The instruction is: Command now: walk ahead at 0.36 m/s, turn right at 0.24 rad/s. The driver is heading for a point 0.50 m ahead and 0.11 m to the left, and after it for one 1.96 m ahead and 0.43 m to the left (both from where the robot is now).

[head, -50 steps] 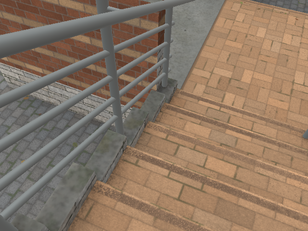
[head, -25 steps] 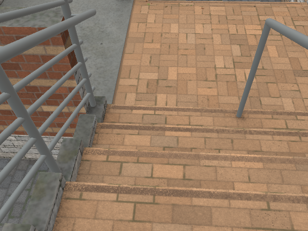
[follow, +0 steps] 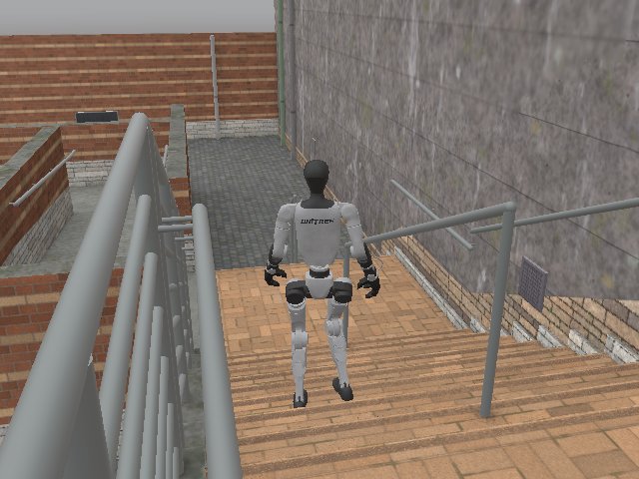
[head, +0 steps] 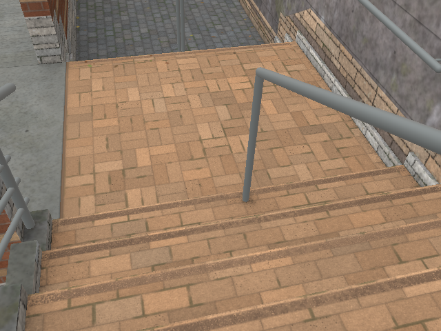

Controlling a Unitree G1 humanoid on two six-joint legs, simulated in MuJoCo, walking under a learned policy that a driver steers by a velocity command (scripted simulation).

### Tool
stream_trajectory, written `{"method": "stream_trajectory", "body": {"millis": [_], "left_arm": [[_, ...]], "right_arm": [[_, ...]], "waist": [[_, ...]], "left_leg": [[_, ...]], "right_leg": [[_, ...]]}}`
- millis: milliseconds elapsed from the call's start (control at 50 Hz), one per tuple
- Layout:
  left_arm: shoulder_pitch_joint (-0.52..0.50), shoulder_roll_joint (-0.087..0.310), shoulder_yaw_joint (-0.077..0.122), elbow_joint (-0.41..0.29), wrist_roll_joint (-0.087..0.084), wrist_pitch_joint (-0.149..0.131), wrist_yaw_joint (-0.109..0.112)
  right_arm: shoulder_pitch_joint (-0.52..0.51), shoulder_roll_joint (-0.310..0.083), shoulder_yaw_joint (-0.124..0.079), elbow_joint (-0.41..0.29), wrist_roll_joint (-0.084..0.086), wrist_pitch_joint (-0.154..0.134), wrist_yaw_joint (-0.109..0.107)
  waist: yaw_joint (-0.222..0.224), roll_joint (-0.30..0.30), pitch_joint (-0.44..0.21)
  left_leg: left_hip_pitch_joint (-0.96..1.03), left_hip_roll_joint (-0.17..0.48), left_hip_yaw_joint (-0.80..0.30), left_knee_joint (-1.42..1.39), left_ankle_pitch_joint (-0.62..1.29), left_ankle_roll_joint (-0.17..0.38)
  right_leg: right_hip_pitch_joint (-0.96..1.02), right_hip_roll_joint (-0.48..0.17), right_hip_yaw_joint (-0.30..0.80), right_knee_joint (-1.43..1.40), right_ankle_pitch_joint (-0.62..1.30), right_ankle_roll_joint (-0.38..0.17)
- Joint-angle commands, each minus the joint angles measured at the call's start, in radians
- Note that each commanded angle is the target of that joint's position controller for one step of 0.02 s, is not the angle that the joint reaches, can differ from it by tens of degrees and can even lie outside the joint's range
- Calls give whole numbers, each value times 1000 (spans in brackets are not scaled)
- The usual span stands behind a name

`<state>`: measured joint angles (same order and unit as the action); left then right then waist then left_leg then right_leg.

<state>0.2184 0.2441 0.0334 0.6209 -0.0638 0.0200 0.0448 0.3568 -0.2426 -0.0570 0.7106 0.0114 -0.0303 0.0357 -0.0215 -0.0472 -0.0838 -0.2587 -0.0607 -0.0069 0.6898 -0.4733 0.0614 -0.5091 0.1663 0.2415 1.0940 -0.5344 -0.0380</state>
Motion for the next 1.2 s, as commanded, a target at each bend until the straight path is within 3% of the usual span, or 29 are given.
{"method": "stream_trajectory", "body": {"millis": [20,80,160,220,280,300,340,400,440,460,480,500,520,540,560,600,720,740,820,900,960,1000,1020,1040,1060,1100,1140,1160,1200], "left_arm": [[-67,151,49,-67,17,-28,1],[-69,88,35,-36,34,-32,-42],[-148,48,8,-55,65,-54,-55],[-288,84,23,-85,50,-77,-68],[-338,43,1,-88,96,-111,-121],[-330,41,7,-69,84,-116,-129],[-275,46,14,-56,57,-86,-122],[-141,96,36,3,72,-66,-95],[141,122,63,104,81,-69,-91],[293,135,55,144,88,-74,-94],[289,161,45,144,75,-83,-107],[268,200,69,141,53,-62,-110],[283,252,96,182,43,-54,-114],[172,143,64,172,57,-59,-109],[31,77,35,148,83,-79,-111],[-23,3,22,193,54,-116,-93],[146,78,39,311,79,-118,-20],[123,40,33,298,66,-117,-7],[108,50,22,276,57,-108,42],[189,86,29,257,46,-81,48],[235,101,43,258,40,-49,35],[168,119,44,256,33,-57,5],[227,87,49,266,40,-69,-1],[326,30,24,198,58,-92,-13],[262,96,19,150,44,-109,-22],[59,88,12,55,33,-64,26],[18,78,11,62,61,2,83],[35,139,37,63,48,15,87],[-20,92,35,27,54,25,92]], "right_arm": [[-51,-120,-27,-63,17,-21,-27],[48,-119,-29,-25,-15,-9,-40],[130,-139,-27,6,-8,-11,-56],[319,-135,-23,90,2,-37,-74],[192,-117,-6,62,8,-12,-95],[202,-145,-14,73,12,-12,-90],[193,-122,-14,90,30,-6,-85],[187,-152,-24,95,25,31,-111],[159,-157,-30,109,26,37,-96],[251,-92,-30,165,48,11,-79],[463,-31,-16,196,52,-17,-41],[470,-88,-24,177,67,-34,-32],[345,-79,-20,111,94,-37,-56],[245,-93,-31,102,77,-13,-96],[203,-96,-36,90,72,18,-112],[211,-77,-46,116,28,42,-119],[56,-45,-47,33,-19,44,-57],[2,-87,-58,-9,-6,33,-40],[-102,-22,-23,-66,-36,22,0],[-271,-12,-8,-154,-1,44,32],[-208,-53,-20,-128,-6,58,35],[97,-123,-64,-24,-4,36,16],[144,-198,-77,10,-13,26,-5],[154,-256,-55,-16,-32,15,8],[163,-247,-59,-45,-14,29,10],[11,-241,-54,-56,-4,44,-20],[-89,-235,-35,-79,-35,45,-24],[-88,-207,-16,-95,-44,37,-18],[-89,-197,-1,-93,-38,35,-38]], "waist": [[32,144,220],[6,141,137],[-28,140,132],[-124,195,150],[-126,109,190],[-134,112,162],[-109,156,154],[-49,126,150],[122,67,60],[164,-48,-47],[65,-249,-201],[65,-369,-240],[86,-327,-220],[58,-81,-85],[5,-60,43],[-26,-90,118],[-15,11,130],[-24,23,138],[-26,-17,188],[68,-27,208],[83,-16,175],[-92,42,51],[-95,305,0],[-23,451,-163],[-90,392,-393],[-37,50,-286],[18,-10,-95],[34,-35,-99],[39,68,-16]], "left_leg": [[125,324,-511,-410,-25,200],[134,237,-312,-339,214,161],[157,241,-259,-263,477,163],[417,286,-341,-194,350,159],[-36,160,-157,-161,209,124],[-172,149,-140,-160,155,108],[-186,142,-160,-85,138,99],[60,164,-244,158,255,62],[-35,128,-233,549,303,25],[-299,6,-231,967,-289,-33],[-539,40,-329,1154,-353,-32],[-587,60,-306,1179,-226,-67],[-656,55,-233,1182,-61,-75],[-623,84,-162,1199,95,-65],[-566,116,-185,1041,279,-38],[-544,145,-254,902,364,-20],[-610,125,-259,548,482,-33],[-611,123,-290,427,635,-4],[-374,55,-154,125,1043,-26],[-251,77,-81,-100,1021,-82],[-227,94,-35,-224,835,-67],[174,39,20,-348,911,4],[440,147,-109,-277,1352,87],[751,302,-364,36,1909,251],[846,406,-496,0,1793,386],[509,448,-626,-233,1006,362],[126,428,-654,-283,778,306],[9,356,-587,-264,616,247],[-121,233,-455,-243,669,183]], "right_leg": [[-405,-118,41,129,200,23],[-348,-142,-68,122,455,21],[-385,-212,-168,-20,578,39],[-644,-257,-80,-183,649,44],[-154,-211,-202,-539,1048,42],[45,-178,-229,-519,1126,36],[160,-173,-190,-517,1045,52],[133,-237,-122,-681,902,47],[475,-250,-182,-715,841,7],[790,-368,-39,-552,1033,-52],[1040,-460,-39,-240,1301,-40],[972,-525,92,-355,1201,-72],[823,-627,320,-592,533,-174],[586,-607,392,-792,171,-173],[340,-595,330,-818,164,-190],[248,-485,123,-709,409,-107],[319,-488,-67,-640,813,-131],[324,-435,-133,-650,723,-70],[135,-354,-358,-538,643,-47],[157,-387,-381,-393,387,-37],[297,-435,-346,-156,459,-12],[191,-366,-374,264,569,12],[-52,-208,-432,712,-113,82],[-417,-167,-244,1052,-464,144],[-465,-180,-133,1083,-458,168],[-534,-211,-124,941,-194,147],[-463,-193,-134,936,-67,125],[-416,-173,-109,826,99,103],[-428,-132,-160,766,219,108]]}}
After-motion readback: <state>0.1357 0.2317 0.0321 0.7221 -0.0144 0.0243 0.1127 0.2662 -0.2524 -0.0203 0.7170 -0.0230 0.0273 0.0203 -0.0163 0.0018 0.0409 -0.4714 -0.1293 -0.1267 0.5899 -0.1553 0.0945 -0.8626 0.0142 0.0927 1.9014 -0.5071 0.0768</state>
